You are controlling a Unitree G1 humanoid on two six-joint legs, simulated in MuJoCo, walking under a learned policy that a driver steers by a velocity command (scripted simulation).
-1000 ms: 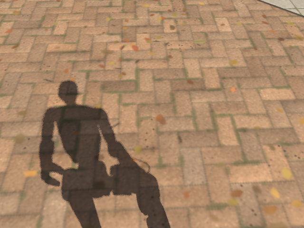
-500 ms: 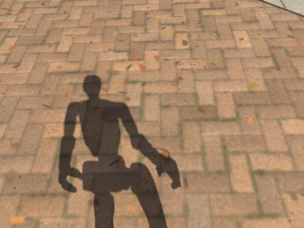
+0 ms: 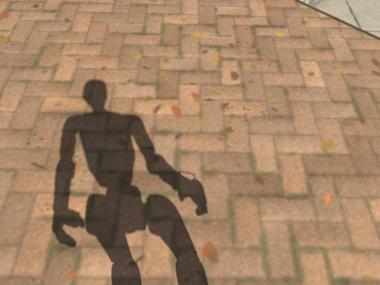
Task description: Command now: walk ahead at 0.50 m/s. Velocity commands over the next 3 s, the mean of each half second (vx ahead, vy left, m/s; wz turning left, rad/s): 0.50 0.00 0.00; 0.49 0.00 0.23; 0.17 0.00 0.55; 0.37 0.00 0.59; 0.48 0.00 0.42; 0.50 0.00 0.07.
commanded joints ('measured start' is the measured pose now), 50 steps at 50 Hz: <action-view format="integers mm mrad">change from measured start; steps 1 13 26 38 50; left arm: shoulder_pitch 24 -327 1 -22 -25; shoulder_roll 71 33 132 122 188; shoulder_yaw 28 18 47 37 55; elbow -59 -168 -102 -49 -46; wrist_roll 5 10 15 38 15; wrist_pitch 1 10 -3 -16 53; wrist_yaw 8 -10 -27 2 42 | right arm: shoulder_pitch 37 232 150 -29 42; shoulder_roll -72 -140 -141 -61 -136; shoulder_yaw -11 -21 -14 -30 -60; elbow -23 64 26 -18 -99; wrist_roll -13 8 47 18 8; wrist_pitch -14 5 -25 36 28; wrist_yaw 3 -40 -29 -34 28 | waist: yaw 10 -73 86 13 -86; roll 94 78 -113 -33 -70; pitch -78 42 -205 13 -91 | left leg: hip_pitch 211 295 -402 -351 8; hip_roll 265 228 92 164 -29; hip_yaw -320 -135 -159 -142 59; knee -294 -359 875 341 63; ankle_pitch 112 179 -303 225 93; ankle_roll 164 129 -2 -38 62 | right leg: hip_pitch -195 -303 585 264 451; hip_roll -110 -69 -305 -172 -188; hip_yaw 48 -26 458 -22 -218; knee -10 -560 -896 -1093 -557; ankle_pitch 106 487 136 397 1149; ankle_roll -5 40 -216 -134 -17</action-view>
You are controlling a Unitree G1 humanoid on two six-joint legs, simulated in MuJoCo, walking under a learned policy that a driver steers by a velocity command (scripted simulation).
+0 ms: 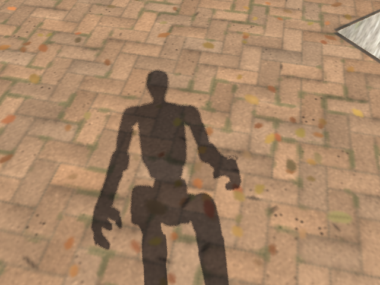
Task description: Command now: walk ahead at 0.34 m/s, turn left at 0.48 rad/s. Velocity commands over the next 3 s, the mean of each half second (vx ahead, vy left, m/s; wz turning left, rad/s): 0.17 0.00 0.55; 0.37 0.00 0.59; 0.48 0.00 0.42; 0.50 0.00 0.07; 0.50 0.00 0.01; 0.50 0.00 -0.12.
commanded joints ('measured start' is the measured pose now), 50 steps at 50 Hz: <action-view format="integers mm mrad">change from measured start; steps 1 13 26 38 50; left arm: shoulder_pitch -43 -121 -161 -37 -5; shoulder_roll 191 113 161 172 234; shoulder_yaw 33 18 39 43 65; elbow -84 -215 -265 -262 -228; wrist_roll -2 20 -5 13 -30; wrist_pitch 6 20 -17 -33 -5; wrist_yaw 20 30 -5 1 -10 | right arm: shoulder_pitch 271 107 98 19 226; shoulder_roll -229 -221 -158 -116 -212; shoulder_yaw -86 -64 -37 -33 -88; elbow -12 -134 -197 -276 -243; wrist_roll -6 -10 2 9 8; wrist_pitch -13 26 81 33 42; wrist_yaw -10 -65 -94 -39 -11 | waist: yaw -188 -17 -5 24 -139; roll -45 43 104 -145 -87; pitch -168 -175 -124 -2 -129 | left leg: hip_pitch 487 306 188 -252 450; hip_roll -38 127 -5 32 -111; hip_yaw -51 -323 -506 -114 75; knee -85 -232 -90 427 -38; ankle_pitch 217 489 -350 -123 -126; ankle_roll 85 194 57 -128 38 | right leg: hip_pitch -233 -656 -271 -150 -226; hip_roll -162 -33 -37 -253 -229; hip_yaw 14 276 320 337 8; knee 590 712 73 -147 349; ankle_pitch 964 104 224 225 852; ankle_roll -28 63 -9 -178 -73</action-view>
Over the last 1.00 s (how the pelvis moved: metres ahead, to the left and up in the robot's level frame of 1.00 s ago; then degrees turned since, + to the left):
0.54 -0.02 -0.01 9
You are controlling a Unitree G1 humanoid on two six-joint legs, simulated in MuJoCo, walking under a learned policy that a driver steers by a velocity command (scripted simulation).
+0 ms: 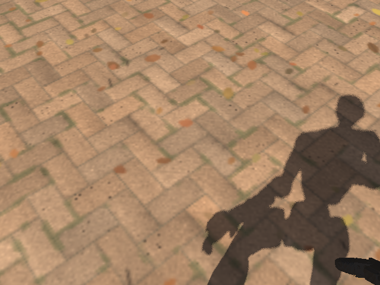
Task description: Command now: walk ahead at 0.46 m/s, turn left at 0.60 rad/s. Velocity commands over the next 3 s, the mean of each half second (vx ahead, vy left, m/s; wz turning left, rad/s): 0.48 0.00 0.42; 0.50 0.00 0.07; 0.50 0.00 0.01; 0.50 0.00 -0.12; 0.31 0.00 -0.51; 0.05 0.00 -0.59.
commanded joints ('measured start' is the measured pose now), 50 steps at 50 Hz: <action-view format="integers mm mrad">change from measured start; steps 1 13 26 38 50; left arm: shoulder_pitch -42 -254 -81 -116 5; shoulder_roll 99 46 152 100 162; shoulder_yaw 7 -24 13 -12 4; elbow -94 -180 -178 -109 -22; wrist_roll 37 50 41 26 3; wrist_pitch -11 -50 -72 -58 0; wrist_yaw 6 -16 -44 -32 -8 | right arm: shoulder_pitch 387 207 295 155 -38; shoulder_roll -253 -139 -140 -60 -91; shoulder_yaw -108 -29 -17 8 0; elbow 25 50 124 76 13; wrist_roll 8 -11 -20 -24 -8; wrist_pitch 2 -58 -30 -52 -87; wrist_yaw -30 -59 -70 -59 -10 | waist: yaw -242 -100 20 -90 -65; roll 91 52 56 -66 -100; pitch -224 -10 -222 9 10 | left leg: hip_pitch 707 314 383 -153 18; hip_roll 89 91 74 100 -9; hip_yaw -228 -261 -235 -109 -37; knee -84 -396 164 329 -126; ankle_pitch -8 322 609 60 117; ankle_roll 141 181 52 -83 -9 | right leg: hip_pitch -432 -695 -52 -206 32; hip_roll -74 17 24 -86 -127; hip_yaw -16 224 261 367 301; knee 623 445 139 -255 -71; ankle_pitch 464 426 487 487 736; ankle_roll -86 -29 -249 -339 -247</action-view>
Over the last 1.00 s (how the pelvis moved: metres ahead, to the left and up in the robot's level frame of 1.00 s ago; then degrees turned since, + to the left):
0.30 0.11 0.00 36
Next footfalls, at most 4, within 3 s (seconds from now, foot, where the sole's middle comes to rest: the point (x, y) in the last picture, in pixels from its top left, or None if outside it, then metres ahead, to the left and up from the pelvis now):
0.52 right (224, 277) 0.49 -0.04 -0.76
1.04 left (149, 208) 0.73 0.25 -0.76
1.56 right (203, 143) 1.06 0.07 -0.76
2.06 left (148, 103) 1.29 0.35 -0.76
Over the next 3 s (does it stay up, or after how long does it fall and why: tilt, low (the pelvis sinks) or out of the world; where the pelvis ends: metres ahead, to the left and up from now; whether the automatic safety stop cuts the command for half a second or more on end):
stays up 1.35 0.23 0.01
